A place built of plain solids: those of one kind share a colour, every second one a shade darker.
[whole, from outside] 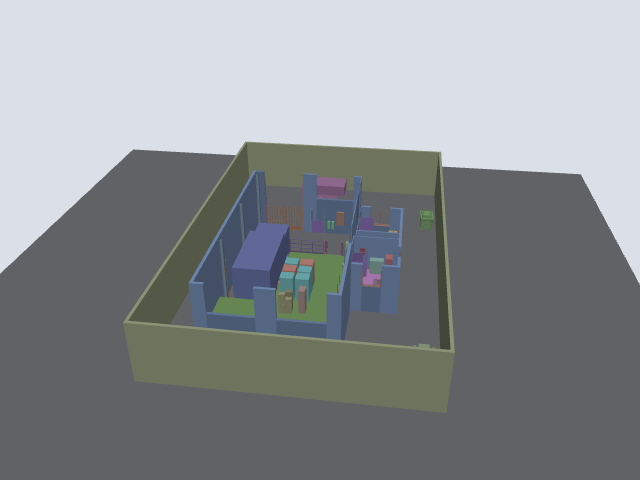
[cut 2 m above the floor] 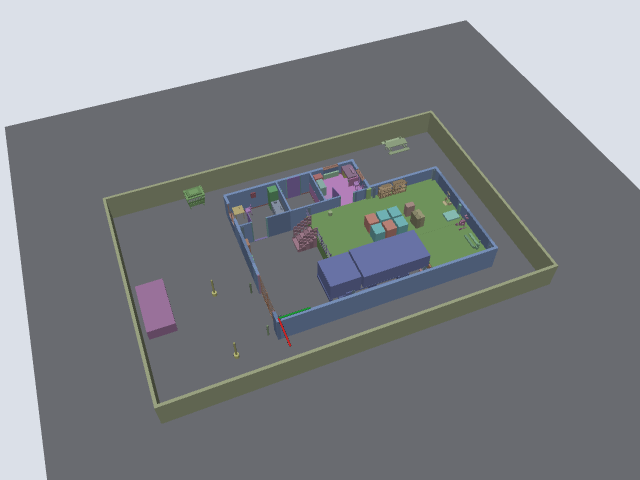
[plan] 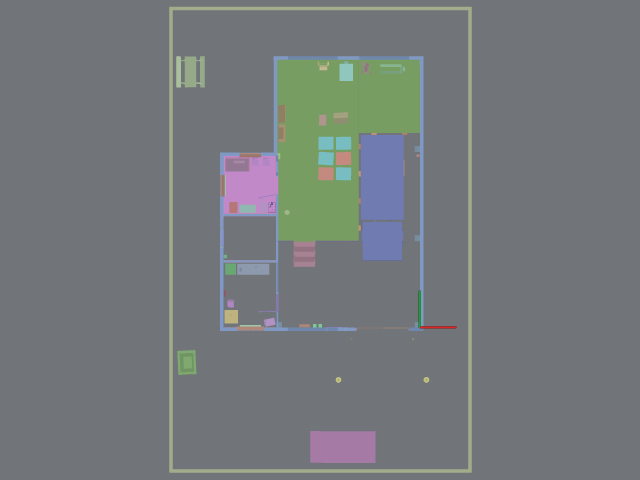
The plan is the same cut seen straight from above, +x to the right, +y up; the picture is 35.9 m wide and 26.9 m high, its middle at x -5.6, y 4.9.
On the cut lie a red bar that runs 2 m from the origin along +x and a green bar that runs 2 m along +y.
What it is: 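A small parcels depot; vehicles drive in at ground level; along the lane and across its end the floor is raised to lorry-floor height for loading, with steps set against it and the checker's office on the raised level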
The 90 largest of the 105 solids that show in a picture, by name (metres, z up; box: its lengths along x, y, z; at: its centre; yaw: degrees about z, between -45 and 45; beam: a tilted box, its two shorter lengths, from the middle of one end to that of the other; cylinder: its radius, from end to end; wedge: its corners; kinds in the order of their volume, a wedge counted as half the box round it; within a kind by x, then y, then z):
{
 "yard_bound_1": {"box": [0.2, 26.12, 4.07], "at": [-13.95, 4.91, 1.99]},
 "yard_bound_2": {"box": [16.96, 0.2, 4.07], "at": [-5.57, -8.05, 1.99]},
 "yard_bound_3": {"box": [16.96, 0.2, 4.07], "at": [-5.57, 17.87, 1.99]},
 "yard_bound_4": {"box": [0.2, 26.12, 4.07], "at": [2.8, 4.91, 1.99]},
 "raised_floor_bank_1": {"box": [4.6, 10.2, 1.07], "at": [-5.72, 9.9, 0.48]},
 "raised_floor_bank_2": {"box": [3.42, 4.1, 1.07], "at": [-1.71, 12.95, 0.48]},
 "wall_1": {"box": [0.2, 3.9, 2.55], "at": [-11.1, 1.75, 1.23]},
 "wall_2": {"box": [0.2, 2.6, 2.55], "at": [-11.1, 5.0, 1.23]},
 "wall_3": {"box": [0.2, 1.06, 3.57], "at": [-11.1, 6.83, 1.74]},
 "wall_4": {"box": [0.2, 1.21, 1.97], "at": [-11.1, 7.95, 0.94]},
 "wall_5": {"box": [0.2, 1.26, 3.57], "at": [-11.1, 9.18, 1.74]},
 "wall_6": {"box": [0.96, 0.2, 2.55], "at": [-10.72, -0.1, 1.23]},
 "wall_7": {"box": [1.11, 0.2, 3.57], "at": [-10.65, 9.7, 1.74]},
 "wall_8": {"box": [1.51, 0.2, 1.05], "at": [-9.5, -0.1, 0.47]},
 "wall_9": {"box": [3.0, 0.06, 2.55], "at": [-9.5, 3.67, 1.23]},
 "wall_10": {"box": [3.0, 0.06, 2.55], "at": [-9.5, 3.73, 1.23]},
 "wall_11": {"box": [3.0, 0.06, 2.55], "at": [-9.5, 6.27, 1.23]},
 "wall_12": {"box": [3.0, 0.06, 3.57], "at": [-9.5, 6.33, 1.74]},
 "wall_13": {"box": [1.21, 0.2, 1.97], "at": [-9.5, 9.7, 0.94]},
 "wall_14": {"box": [0.91, 0.2, 3.57], "at": [-8.45, 9.7, 1.74]},
 "wall_15": {"box": [0.76, 0.2, 2.55], "at": [-8.38, -0.1, 1.23]},
 "wall_16": {"box": [0.2, 5.6, 4.95], "at": [-8.1, 12.4, 2.42]},
 "wall_17": {"box": [0.06, 2.6, 2.55], "at": [-8.03, 5.0, 1.23]},
 "wall_18": {"box": [0.06, 0.85, 4.95], "at": [-7.97, 0.43, 2.42]},
 "wall_19": {"box": [0.06, 1.81, 4.95], "at": [-7.97, 2.85, 2.42]},
 "wall_20": {"box": [0.06, 2.72, 4.95], "at": [-7.97, 5.0, 2.42]},
 "wall_21": {"box": [0.06, 1.18, 4.95], "at": [-7.97, 6.82, 2.42]},
 "wall_22": {"box": [0.06, 0.61, 2.07], "at": [-7.97, 9.0, 0.98]},
 "wall_23": {"box": [0.81, 0.2, 4.95], "at": [-7.8, 15.1, 2.42]},
 "wall_24": {"box": [0.61, 0.2, 4.95], "at": [-7.7, -0.1, 2.42]},
 "wall_25": {"box": [2.81, 0.2, 2.95], "at": [-6.0, -0.1, 1.43]},
 "wall_26": {"box": [2.81, 0.2, 2.95], "at": [-6.0, 15.1, 1.43]},
 "wall_27": {"box": [1.01, 0.2, 4.95], "at": [-4.1, -0.1, 2.42]},
 "wall_28": {"box": [1.21, 0.2, 4.95], "at": [-4.0, 15.1, 2.42]},
 "wall_29": {"box": [2.81, 0.2, 2.95], "at": [-2.0, 15.1, 1.43]},
 "wall_30": {"box": [0.81, 0.2, 4.95], "at": [-0.2, -0.1, 2.42]},
 "wall_31": {"box": [0.81, 0.2, 4.95], "at": [-0.2, 15.1, 2.42]},
 "wall_32": {"box": [0.2, 15.4, 4.95], "at": [0.1, 7.5, 2.42]},
 "box_lorry_1": {"box": [2.24, 0.2, 0.28], "at": [-2.1, 3.84, 0.5]},
 "box_lorry_2": {"box": [2.2, 2.13, 2.0], "at": [-2.1, 4.84, 1.62]},
 "box_lorry_3": {"box": [2.4, 4.75, 2.32], "at": [-2.1, 8.4, 2.04]},
 "raised_floor_office_1": {"box": [3.13, 3.43, 1.07], "at": [-9.5, 7.95, 0.48]},
 "beyond_skip_1": {"box": [3.66, 1.78, 0.84], "at": [-4.32, -6.71, 0.87], "yaw": -0.2},
 "beyond_skip_2": {"box": [2.32, 0.08, 0.32], "at": [-4.32, -6.08, 0.1], "yaw": -0.2},
 "roll_cage_sacks_1": {"box": [0.85, 0.72, 1.7], "at": [-5.26, 9.47, 1.82], "yaw": -3.7},
 "roll_cage_sacks_2": {"box": [0.85, 0.72, 1.7], "at": [-5.26, 10.32, 1.82], "yaw": 0.3},
 "roll_cage_sacks_3": {"box": [0.85, 0.72, 1.7], "at": [-4.28, 8.61, 1.82], "yaw": -1.0},
 "roll_cage_sacks_4": {"box": [0.85, 0.72, 1.7], "at": [-4.28, 10.32, 1.82], "yaw": 0.3},
 "roll_cage_1": {"box": [0.85, 0.72, 1.7], "at": [-5.26, 8.61, 1.82], "yaw": -1.0},
 "roll_cage_2": {"box": [0.85, 0.72, 1.7], "at": [-4.28, 9.47, 1.82], "yaw": 1.0},
 "door_landing_1": {"box": [1.22, 0.3, 0.22], "at": [-6.47, 3.55, 0.06]},
 "door_landing_2": {"box": [1.22, 0.3, 0.39], "at": [-6.47, 3.83, 0.14]},
 "door_landing_3": {"box": [1.22, 0.3, 0.56], "at": [-6.47, 4.11, 0.23]},
 "door_landing_4": {"box": [1.22, 0.3, 0.73], "at": [-6.47, 4.39, 0.32]},
 "door_landing_5": {"box": [1.22, 0.3, 0.9], "at": [-6.47, 4.67, 0.4]},
 "fridge_tall_1": {"box": [0.6, 0.64, 1.9], "at": [-10.61, 3.27, 0.9]},
 "cupboard_steel_low_1": {"box": [0.92, 0.45, 1.05], "at": [-9.65, 6.65, 1.5]},
 "tote_stack_1": {"box": [0.4, 0.6, 1.67], "at": [-5.45, 11.62, 1.8], "yaw": -0.4},
 "filing_tall_1": {"box": [0.47, 0.62, 1.37], "at": [-10.46, 6.72, 1.66]},
 "beyond_waste_container_1": {"box": [1.02, 1.36, 0.09], "at": [-13.06, -1.97, 1.09], "yaw": 2.8},
 "beyond_waste_container_2": {"box": [0.77, 1.06, 0.19], "at": [-13.06, -1.97, 1.17], "yaw": 2.8},
 "beyond_waste_container_3": {"box": [0.47, 0.67, 0.22], "at": [-13.01, -1.97, 1.18], "yaw": 2.8},
 "door_leaf_1": {"box": [0.044, 1.0, 2.15], "at": [-11.0, 5.0, 1.02]},
 "door_leaf_2": {"box": [0.99, 0.044, 2.14], "at": [-8.56, 0.9, 1.02], "yaw": 0.9},
 "door_leaf_3": {"box": [0.99, 0.044, 1.23], "at": [-8.55, 7.36, 1.58], "yaw": 10.8},
 "door_leaf_4": {"box": [0.73, 0.044, 0.68], "at": [-8.42, 7.38, 2.54], "yaw": 10.8},
 "door_leaf_5": {"box": [1.0, 0.044, 1.09], "at": [-4.7, 0.0, 0.49]},
 "pier_1": {"box": [0.17, 0.34, 4.95], "at": [-7.92, 9.6, 2.42]},
 "carton_stack_1": {"box": [0.4, 0.3, 0.34], "at": [-4.64, 11.88, 1.87], "yaw": 3.9},
 "carton_stack_2": {"box": [0.4, 0.3, 0.34], "at": [-4.63, 11.57, 2.21], "yaw": 3.9},
 "carton_stack_3": {"box": [0.4, 0.3, 0.34], "at": [-4.62, 11.57, 1.87], "yaw": 3.9},
 "carton_stack_4": {"box": [0.4, 0.3, 0.34], "at": [-4.24, 11.9, 2.21], "yaw": 3.9},
 "carton_stack_5": {"box": [0.4, 0.3, 0.34], "at": [-4.22, 11.58, 1.87], "yaw": 3.9},
 "carton_1": {"box": [0.4, 0.6, 0.45], "at": [-8.77, 6.72, 1.2], "yaw": -3.4},
 "carton_2": {"box": [0.52, 0.4, 0.44], "at": [-8.38, 0.3, 0.17], "yaw": 11.7},
 "goods_scale_dial_1": {"box": [0.76, 0.97, 0.19], "at": [-4.13, 14.3, 1.06]},
 "distribution_board_1": {"box": [0.6, 0.18, 1.1], "at": [-6.47, 0.09, 1.4]},
 "desk_load_drowned_1": {"box": [1.3, 0.72, 0.12], "at": [-10.24, 9.1, 1.81]},
 "kitchenette_1": {"box": [1.79, 0.62, 0.1], "at": [-9.34, 3.26, 0.93]},
 "beyond_bench_table_1": {"box": [0.27, 1.76, 0.042], "at": [-13.53, 14.32, 0.43], "yaw": 0.1},
 "beyond_bench_table_2": {"box": [0.64, 1.74, 0.06], "at": [-12.86, 14.32, 0.72], "yaw": 0.1},
 "beyond_bench_table_3": {"box": [0.27, 1.76, 0.042], "at": [-12.19, 14.32, 0.43], "yaw": 0.1},
 "desk_panel_1": {"box": [1.4, 0.8, 0.07], "at": [-10.21, 9.15, 1.71]},
 "desk_panel_2": {"box": [0.025, 0.78, 0.76], "at": [-9.53, 9.15, 1.35]},
 "radiator_1": {"box": [0.12, 1.2, 0.5], "at": [-10.94, 7.95, 1.22]},
 "pallet_truck_1": {"box": [1.15, 0.16, 0.14], "at": [-1.64, 14.67, 1.04], "yaw": -0.2},
 "pallet_truck_2": {"box": [1.13, 0.16, 0.14], "at": [-1.63, 14.29, 1.04], "yaw": -0.2},
 "roller_shutter_1": {"box": [0.11, 0.1, 4.35], "at": [-0.62, -0.11, 2.12]},
 "mess_table_1": {"box": [0.75, 0.75, 0.029], "at": [-10.57, 0.6, 0.73]},
 "steel_column_1": {"box": [0.014, 0.22, 4.75], "at": [-0.02, 10.0, 2.33]}
}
